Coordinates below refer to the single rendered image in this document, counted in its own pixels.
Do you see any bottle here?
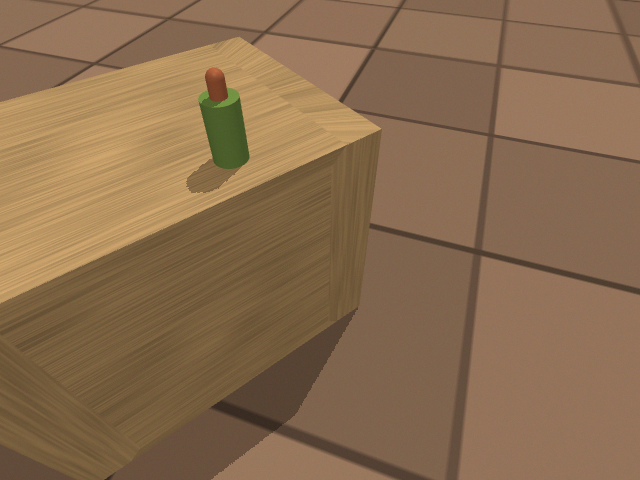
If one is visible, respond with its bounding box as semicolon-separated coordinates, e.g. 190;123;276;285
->
198;67;250;169

